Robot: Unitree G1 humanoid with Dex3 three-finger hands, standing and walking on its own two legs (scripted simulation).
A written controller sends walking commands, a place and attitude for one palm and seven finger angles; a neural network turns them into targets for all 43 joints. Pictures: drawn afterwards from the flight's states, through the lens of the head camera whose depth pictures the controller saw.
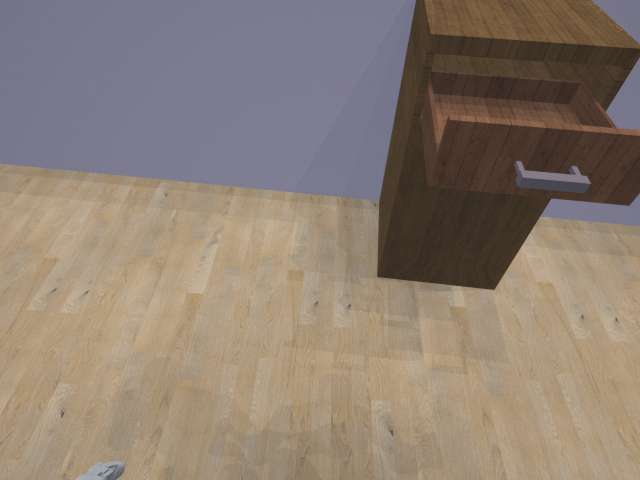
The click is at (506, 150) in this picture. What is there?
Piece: drawer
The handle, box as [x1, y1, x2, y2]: [514, 161, 590, 192]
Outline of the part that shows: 514,164 517,172 517,176 515,179 517,185 521,187 584,192 590,184 587,177 582,176 576,166 570,167 570,174 527,171 523,169 520,161 516,161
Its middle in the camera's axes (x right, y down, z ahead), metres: +0.43 -0.12 +0.73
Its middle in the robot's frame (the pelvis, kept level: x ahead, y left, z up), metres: +0.65 -0.40 +0.02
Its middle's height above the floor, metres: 0.79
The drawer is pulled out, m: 0.28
